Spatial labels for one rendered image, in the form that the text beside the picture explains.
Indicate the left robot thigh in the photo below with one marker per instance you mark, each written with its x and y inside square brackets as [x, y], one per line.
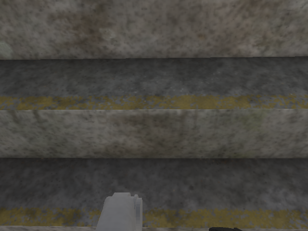
[121, 212]

